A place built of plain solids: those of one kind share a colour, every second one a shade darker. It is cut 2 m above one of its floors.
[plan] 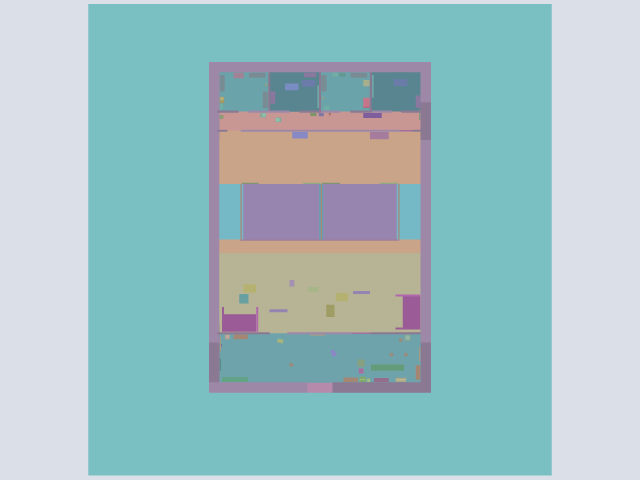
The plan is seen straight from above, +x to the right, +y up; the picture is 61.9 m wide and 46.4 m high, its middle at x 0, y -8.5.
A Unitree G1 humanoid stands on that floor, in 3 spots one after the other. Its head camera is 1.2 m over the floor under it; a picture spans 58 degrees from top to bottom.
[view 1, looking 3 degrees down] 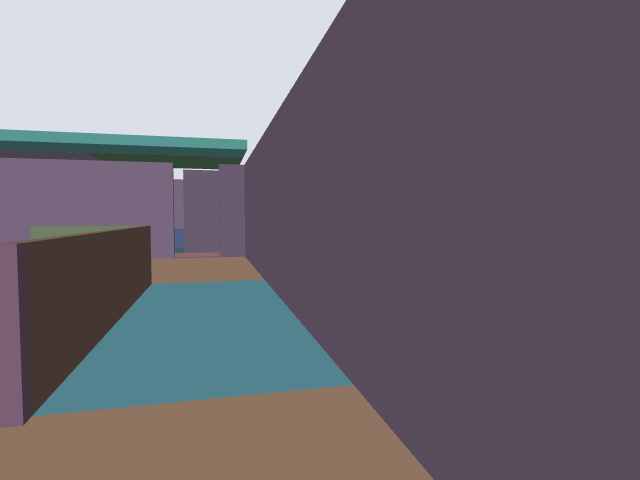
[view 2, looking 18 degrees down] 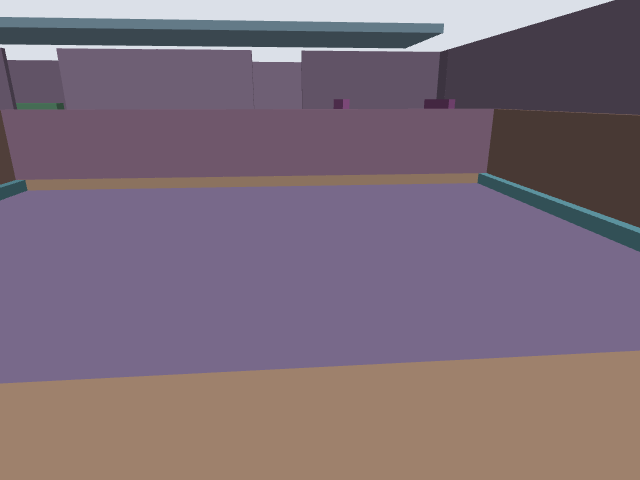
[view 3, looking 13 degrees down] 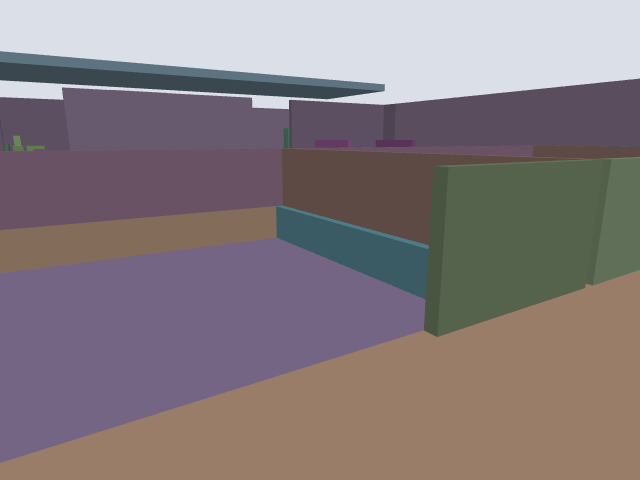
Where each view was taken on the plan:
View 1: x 8.76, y -11.36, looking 76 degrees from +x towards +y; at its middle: wall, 4.02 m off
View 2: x -4.08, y -1.34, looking -95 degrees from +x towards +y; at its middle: floor_plot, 4.43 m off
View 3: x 3.87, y -1.24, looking -122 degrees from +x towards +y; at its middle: floor_baulk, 6.87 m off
